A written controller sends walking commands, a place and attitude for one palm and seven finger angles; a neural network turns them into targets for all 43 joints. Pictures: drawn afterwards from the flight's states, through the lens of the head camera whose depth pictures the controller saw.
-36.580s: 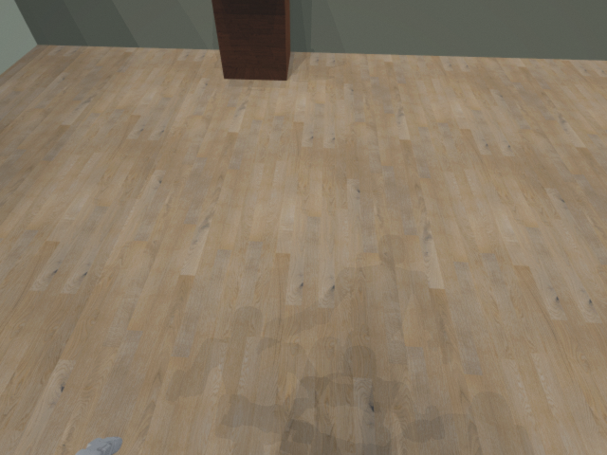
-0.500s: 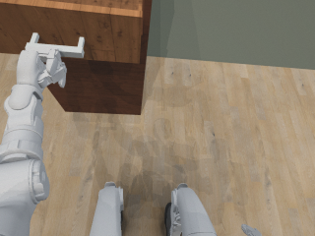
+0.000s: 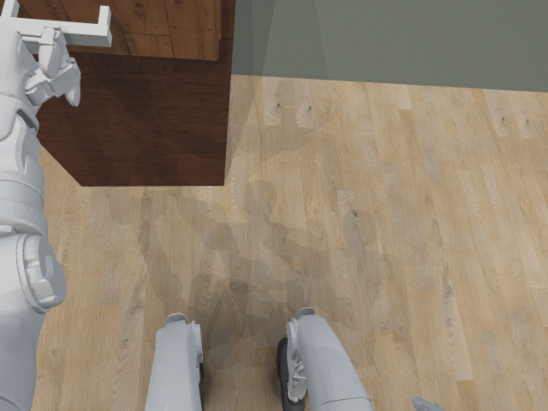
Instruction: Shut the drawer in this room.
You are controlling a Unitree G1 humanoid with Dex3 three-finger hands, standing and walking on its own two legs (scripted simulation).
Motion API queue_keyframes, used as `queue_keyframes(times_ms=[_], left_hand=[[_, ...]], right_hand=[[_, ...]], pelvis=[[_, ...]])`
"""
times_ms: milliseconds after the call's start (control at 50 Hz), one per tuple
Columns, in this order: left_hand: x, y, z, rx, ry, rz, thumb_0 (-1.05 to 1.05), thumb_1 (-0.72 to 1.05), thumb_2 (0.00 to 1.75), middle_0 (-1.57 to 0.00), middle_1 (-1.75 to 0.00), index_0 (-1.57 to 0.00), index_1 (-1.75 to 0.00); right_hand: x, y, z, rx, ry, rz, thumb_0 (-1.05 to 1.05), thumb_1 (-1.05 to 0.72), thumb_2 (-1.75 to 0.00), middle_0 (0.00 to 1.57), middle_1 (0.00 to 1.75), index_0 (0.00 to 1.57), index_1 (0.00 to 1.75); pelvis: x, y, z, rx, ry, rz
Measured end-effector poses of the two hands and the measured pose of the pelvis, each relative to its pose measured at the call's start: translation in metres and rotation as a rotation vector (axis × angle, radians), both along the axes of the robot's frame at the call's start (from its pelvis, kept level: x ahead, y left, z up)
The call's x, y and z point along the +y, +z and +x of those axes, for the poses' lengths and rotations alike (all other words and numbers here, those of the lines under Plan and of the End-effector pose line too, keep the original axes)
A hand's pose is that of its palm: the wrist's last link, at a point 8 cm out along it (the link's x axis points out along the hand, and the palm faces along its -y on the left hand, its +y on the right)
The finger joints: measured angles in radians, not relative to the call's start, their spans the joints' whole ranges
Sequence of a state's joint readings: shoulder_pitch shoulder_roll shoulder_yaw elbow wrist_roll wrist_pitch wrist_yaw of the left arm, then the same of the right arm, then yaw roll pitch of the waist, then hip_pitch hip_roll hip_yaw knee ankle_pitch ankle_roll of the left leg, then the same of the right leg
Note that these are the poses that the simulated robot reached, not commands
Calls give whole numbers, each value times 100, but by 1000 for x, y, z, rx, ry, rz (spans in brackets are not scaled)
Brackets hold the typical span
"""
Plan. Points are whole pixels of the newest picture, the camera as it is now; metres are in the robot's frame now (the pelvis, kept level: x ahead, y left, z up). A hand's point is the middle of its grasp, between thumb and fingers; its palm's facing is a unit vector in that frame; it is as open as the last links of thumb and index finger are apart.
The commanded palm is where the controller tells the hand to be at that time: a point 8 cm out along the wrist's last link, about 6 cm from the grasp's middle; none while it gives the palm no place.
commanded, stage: push the drawer shut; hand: left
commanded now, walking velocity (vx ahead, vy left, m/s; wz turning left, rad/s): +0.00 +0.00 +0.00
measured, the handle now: (57, 21) +0.60 +0.24 +0.07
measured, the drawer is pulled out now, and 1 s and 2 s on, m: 0.05 0.00 0.00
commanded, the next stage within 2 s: pull the fist back off the drawer in 0.60 s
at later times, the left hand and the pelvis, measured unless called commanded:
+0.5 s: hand (76, 41) +0.59 +0.22 +0.05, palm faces -0.01 -1.00 -0.04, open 3.7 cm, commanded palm +0.64 +0.22 +0.07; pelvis +0.00 +0.00 -0.01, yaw -2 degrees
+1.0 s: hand (76, 40) +0.59 +0.22 +0.05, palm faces +0.00 -1.00 -0.05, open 3.8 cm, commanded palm +0.60 +0.22 +0.07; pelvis +0.00 +0.01 -0.01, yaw -2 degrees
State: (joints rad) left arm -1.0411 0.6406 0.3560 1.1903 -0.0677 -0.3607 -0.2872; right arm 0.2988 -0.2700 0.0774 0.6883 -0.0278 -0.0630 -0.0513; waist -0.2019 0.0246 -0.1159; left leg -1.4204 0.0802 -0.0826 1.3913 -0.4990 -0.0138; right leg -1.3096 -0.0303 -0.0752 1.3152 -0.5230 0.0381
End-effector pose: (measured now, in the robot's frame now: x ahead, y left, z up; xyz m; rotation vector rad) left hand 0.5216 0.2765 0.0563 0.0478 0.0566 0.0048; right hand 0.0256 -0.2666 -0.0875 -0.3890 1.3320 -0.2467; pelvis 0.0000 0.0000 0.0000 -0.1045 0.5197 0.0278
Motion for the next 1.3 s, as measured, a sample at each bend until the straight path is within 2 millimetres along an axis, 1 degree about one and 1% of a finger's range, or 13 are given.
queue_keyframes(times_ms=[380,520,760,940,1060,1180,1300], left_hand=[[0,0,49,2,-8,-4,2,91,90,-140,-160,-155,-160],[1,-1,50,-10,-15,-6,2,91,90,-140,-160,-156,-160],[0,2,48,23,7,14,3,90,89,-140,-160,-157,-160],[-1,3,49,19,-2,4,4,91,90,-140,-160,-156,-160],[-1,2,48,6,-2,-10,5,91,90,-140,-160,-155,-160],[-3,3,46,6,2,-14,6,93,89,-140,-160,-149,-160],[-9,6,36,-7,-15,-16,5,94,89,-140,-160,-144,-160]], right_hand=[[11,2,-38,123,-71,-9,0,-90,-90,20,30,20,30],[16,0,-48,151,-78,-1,0,-90,-90,20,30,20,30],[18,3,-54,119,-76,-10,0,-90,-90,20,30,20,30],[17,8,-55,137,-75,-2,0,-90,-90,20,30,20,30],[18,9,-52,153,-84,14,0,-90,-90,20,30,20,30],[20,9,-40,150,-97,44,0,-90,-90,20,29,20,30],[22,10,-20,124,-105,80,0,-90,-90,20,29,20,30]], pelvis=[[4,-10,2,57,-16,-22],[4,-12,-1,61,-17,-26],[5,-10,-8,59,-15,-30],[6,-7,-5,56,-14,-29],[6,-5,0,54,-16,-28],[6,1,8,46,-23,-22],[7,11,20,30,-31,-10]])
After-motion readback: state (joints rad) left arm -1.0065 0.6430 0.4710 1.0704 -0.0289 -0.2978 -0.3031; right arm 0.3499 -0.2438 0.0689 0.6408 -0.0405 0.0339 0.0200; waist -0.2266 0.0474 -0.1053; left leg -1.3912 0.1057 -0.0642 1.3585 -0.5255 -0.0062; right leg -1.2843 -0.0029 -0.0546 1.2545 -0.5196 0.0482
